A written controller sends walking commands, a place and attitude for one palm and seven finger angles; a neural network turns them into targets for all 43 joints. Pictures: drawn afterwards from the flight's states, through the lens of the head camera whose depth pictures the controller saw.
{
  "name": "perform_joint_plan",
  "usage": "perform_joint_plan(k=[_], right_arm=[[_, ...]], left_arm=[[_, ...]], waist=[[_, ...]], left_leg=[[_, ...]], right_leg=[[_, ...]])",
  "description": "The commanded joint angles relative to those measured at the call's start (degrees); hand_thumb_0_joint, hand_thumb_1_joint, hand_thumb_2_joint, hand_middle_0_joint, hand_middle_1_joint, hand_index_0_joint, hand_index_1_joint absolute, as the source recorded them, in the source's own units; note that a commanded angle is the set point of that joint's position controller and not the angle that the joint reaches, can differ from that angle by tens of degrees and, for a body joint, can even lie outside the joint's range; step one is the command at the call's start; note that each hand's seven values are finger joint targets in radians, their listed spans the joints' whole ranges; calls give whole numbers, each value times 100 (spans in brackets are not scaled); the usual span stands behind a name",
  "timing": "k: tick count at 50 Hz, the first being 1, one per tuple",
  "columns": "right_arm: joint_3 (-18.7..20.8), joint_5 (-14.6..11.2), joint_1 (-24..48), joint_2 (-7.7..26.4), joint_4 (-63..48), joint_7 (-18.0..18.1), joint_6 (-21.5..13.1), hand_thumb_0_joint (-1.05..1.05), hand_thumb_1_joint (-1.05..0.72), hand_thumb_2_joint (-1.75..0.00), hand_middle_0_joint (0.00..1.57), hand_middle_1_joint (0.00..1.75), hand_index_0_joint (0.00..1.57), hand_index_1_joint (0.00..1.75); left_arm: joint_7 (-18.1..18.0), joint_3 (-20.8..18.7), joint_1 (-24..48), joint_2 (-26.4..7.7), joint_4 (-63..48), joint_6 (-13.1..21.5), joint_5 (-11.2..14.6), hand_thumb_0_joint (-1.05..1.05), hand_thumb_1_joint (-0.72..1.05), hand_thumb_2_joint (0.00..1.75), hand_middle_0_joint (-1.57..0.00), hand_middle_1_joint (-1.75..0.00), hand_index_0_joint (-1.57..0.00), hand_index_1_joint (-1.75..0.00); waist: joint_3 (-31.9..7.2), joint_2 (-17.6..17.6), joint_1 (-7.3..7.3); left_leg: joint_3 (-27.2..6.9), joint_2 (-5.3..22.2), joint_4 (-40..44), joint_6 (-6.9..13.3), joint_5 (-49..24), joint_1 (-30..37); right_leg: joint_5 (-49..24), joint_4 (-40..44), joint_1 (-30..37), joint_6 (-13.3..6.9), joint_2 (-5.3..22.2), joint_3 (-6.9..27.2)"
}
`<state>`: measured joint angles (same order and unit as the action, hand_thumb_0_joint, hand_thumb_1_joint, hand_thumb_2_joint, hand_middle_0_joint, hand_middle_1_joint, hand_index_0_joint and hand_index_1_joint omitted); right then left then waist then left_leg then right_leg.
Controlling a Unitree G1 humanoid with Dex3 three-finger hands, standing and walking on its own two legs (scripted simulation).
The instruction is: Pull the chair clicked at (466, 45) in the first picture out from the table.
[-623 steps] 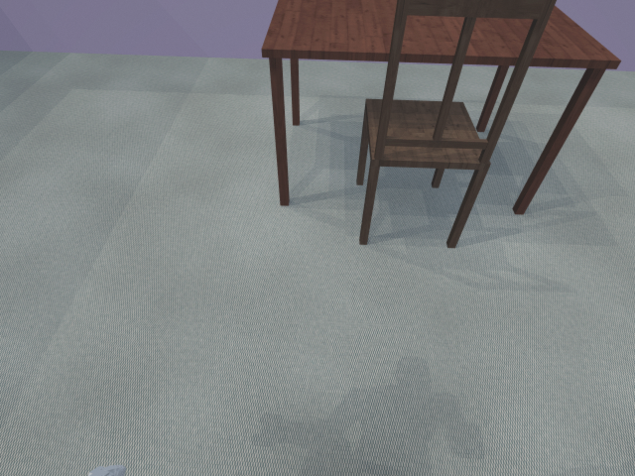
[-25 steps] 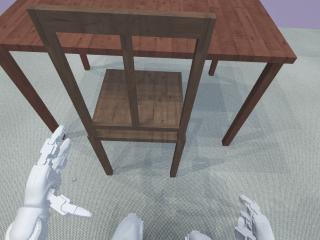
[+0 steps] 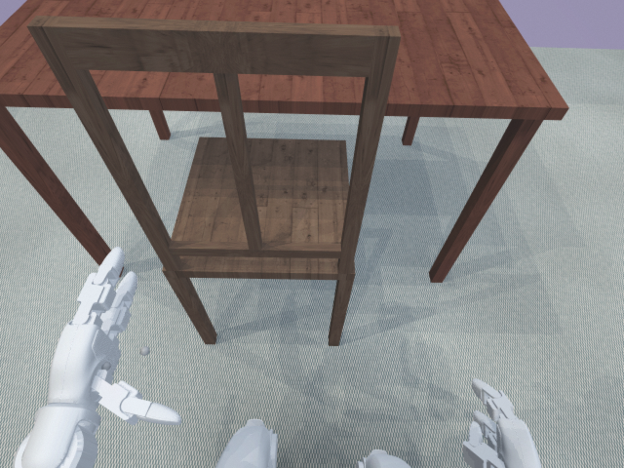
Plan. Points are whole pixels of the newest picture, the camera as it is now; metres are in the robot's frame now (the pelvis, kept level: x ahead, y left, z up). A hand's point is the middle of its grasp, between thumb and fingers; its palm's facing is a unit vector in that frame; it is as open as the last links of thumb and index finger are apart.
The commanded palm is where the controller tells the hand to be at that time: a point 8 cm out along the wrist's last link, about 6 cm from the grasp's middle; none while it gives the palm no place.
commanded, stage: aim the fingers beside a spindle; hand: left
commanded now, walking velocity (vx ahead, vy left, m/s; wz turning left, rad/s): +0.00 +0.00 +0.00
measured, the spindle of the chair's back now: (244, 179) +0.53 +0.14 +0.03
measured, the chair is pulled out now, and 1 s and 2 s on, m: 0.00 0.00 0.00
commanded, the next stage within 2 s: none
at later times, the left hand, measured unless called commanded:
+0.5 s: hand (183, 328) +0.28 +0.17 +0.03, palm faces +0.01 -1.00 -0.04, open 16.9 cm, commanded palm +0.26 +0.23 +0.03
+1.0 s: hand (217, 302) +0.32 +0.15 +0.01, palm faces +0.02 -1.00 -0.03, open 16.9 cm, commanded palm +0.31 +0.20 +0.01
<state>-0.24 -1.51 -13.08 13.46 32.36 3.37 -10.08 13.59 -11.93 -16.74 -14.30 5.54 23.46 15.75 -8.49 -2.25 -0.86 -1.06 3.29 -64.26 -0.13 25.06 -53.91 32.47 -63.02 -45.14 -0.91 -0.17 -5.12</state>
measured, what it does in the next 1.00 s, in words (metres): stands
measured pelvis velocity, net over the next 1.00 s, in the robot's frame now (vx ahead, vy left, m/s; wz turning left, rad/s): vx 0.00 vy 0.00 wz -0.02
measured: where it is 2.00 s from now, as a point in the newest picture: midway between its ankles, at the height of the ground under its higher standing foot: outside the picture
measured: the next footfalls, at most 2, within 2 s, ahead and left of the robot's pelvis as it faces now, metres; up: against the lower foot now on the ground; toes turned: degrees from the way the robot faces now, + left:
none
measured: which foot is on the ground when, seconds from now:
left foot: down 0.00-1.00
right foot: down 0.00-1.00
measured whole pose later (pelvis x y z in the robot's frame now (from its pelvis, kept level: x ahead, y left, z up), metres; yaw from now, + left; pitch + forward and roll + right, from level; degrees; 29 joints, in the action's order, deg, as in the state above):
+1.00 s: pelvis +0.00 +0.00 -0.02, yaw -1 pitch +19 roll -2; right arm -0.1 -0.1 -12.6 13.5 32.4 1.1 -3.9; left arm 4.3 -5.8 0.9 -10.4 17.8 25.1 9.7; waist -9.7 -1.7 -2.1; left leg -0.2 3.6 -69.8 -0.4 27.1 -61.8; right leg 35.1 -70.1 -54.0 -1.2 -0.1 -4.0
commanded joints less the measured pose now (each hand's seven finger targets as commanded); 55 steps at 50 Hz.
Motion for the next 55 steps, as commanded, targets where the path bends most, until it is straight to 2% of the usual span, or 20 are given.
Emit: perform_joint_plan(k=[1,5,11,21,23,26,27,28,29,30,31,36,40,42,43,47,48,49,51,55], right_arm=[[326,2,195,779,-811,70,-314,0,-90,-90,20,30,20,30],[325,-2,194,777,-793,78,-283,0,-90,-90,20,30,20,30],[318,26,168,790,-764,61,-313,0,-90,-90,20,30,20,30],[316,66,158,812,-811,-11,-193,0,-90,-90,20,30,20,30],[324,78,152,823,-817,-24,-140,0,-90,-90,20,30,20,30],[331,85,138,808,-826,-56,-76,0,-90,-90,20,30,20,30],[329,92,105,824,-824,-65,-46,0,-90,-90,20,30,20,30],[315,93,130,802,-846,-83,-20,0,-90,-90,20,30,20,30],[329,92,124,805,-823,-88,3,0,-90,-90,20,30,20,30],[316,94,117,797,-840,-98,32,0,-90,-90,20,30,20,30],[317,96,120,796,-820,-104,50,0,-90,-90,20,30,20,30],[330,118,97,794,-811,-124,128,0,-90,-90,20,30,20,30],[330,131,83,790,-760,-137,202,0,-90,-90,20,30,20,30],[335,136,48,819,-722,-138,254,0,-90,-90,20,30,20,30],[330,135,72,790,-740,-149,273,0,-90,-90,20,30,20,30],[333,150,48,806,-724,-163,351,0,-90,-90,20,30,20,30],[318,151,81,780,-723,-173,370,0,-90,-90,20,30,20,30],[326,146,40,795,-670,-176,392,0,-90,-90,20,30,20,30],[321,150,52,789,-667,-179,420,0,-90,-90,20,30,20,30],[343,169,4,797,-638,-188,456,0,-90,-90,20,30,20,30]], left_arm=[[-16,-442,418,-808,-1177,351,88,0,-50,30,-6,-8,-6,-8],[45,-401,456,-744,-1032,318,106,0,-50,30,-6,-8,-6,-8],[34,-194,773,-610,-1035,427,39,0,-50,30,-6,-8,-6,-8],[-356,10,1258,-528,-977,410,-191,0,-50,30,-6,-8,-6,-8],[-441,19,1324,-526,-796,375,-242,0,-50,30,-6,-8,-6,-8],[-527,52,1374,-470,-784,379,-271,0,-50,30,-6,-8,-6,-8],[-554,20,1365,-522,-703,377,-303,0,-50,30,-6,-8,-6,-8],[-558,152,1420,-390,-712,371,-312,0,-50,30,-6,-8,-6,-8],[-595,66,1503,-485,-721,387,-335,0,-50,30,-6,-8,-6,-8],[-617,194,1531,-357,-614,377,-354,0,-50,30,-6,-8,-6,-8],[-646,266,1719,-291,-575,386,-364,0,-50,30,-6,-8,-6,-8],[-771,300,1955,-259,-437,479,-440,0,-50,30,-6,-8,-6,-8],[-847,416,2355,-208,-320,520,-527,0,-50,30,-6,-8,-6,-8],[-911,274,2449,-360,-169,519,-569,0,-50,30,-6,-8,-6,-8],[-916,384,2513,-209,-130,527,-559,0,-50,30,-6,-8,-6,-8],[-984,248,2582,-325,100,555,-590,0,-50,30,-6,-8,-6,-8],[-974,464,2763,-128,141,556,-598,0,-50,30,-6,-8,-6,-8],[-993,344,2886,-239,227,556,-604,0,-50,30,-6,-8,-6,-8],[-1004,509,3201,-113,304,588,-640,0,-50,30,-6,-8,-6,-8],[-1066,573,3483,-68,366,642,-690,0,-50,30,-6,-8,-6,-8]], waist=[[-1184,-127,-39],[-1101,96,-94],[-1215,-54,-129],[-1446,-176,-99],[-1413,19,-126],[-1599,-26,-88],[-1608,76,-91],[-1604,-33,-92],[-1639,-78,-84],[-1545,21,-120],[-1526,88,-173],[-1682,61,-135],[-1763,25,-187],[-1784,61,-182],[-1752,85,-194],[-1824,158,-149],[-1764,61,-217],[-1757,123,-230],[-1747,87,-281],[-2066,-61,-260]], left_leg=[[-50,-223,870,174,-943,1547],[-29,-227,789,185,-962,1436],[-46,-219,653,179,-1056,1441],[-82,-199,601,155,-999,1423],[-71,-198,555,166,-935,1284],[-56,-195,531,157,-1044,1363],[-71,-185,531,166,-1086,1317],[-50,-201,524,159,-1068,1307],[-47,-186,514,148,-1086,1331],[-36,-198,503,153,-1042,1271],[-43,-193,472,162,-982,1247],[-37,-198,414,155,-959,1215],[-42,-196,330,164,-984,1203],[-49,-182,303,162,-1002,1161],[-27,-199,298,160,-944,1138],[-21,-196,234,161,-975,1001],[4,-214,195,166,-963,987],[0,-197,175,160,-939,971],[-2,-207,131,164,-846,937],[-33,-191,79,151,-1010,1120]], right_leg=[[-1286,1140,143,17,-93,230],[-1373,1153,131,46,-91,271],[-1465,974,-48,26,-79,256],[-1364,780,-229,-5,-68,224],[-1326,776,-256,8,-75,252],[-1450,721,-219,-5,-75,252],[-1481,704,-202,-5,-90,249],[-1492,694,-193,-6,-75,251],[-1505,673,-222,-10,-73,253],[-1489,686,-249,-3,-73,259],[-1440,689,-329,11,-80,260],[-1402,623,-342,-8,-65,276],[-1438,545,-459,-7,-63,293],[-1442,514,-480,-16,-74,287],[-1413,538,-482,-5,-61,300],[-1472,472,-453,-13,-77,327],[-1513,480,-506,-6,-56,351],[-1486,472,-552,-5,-58,339],[-1388,467,-649,-4,-52,360],[-1484,353,-738,-25,-51,335]])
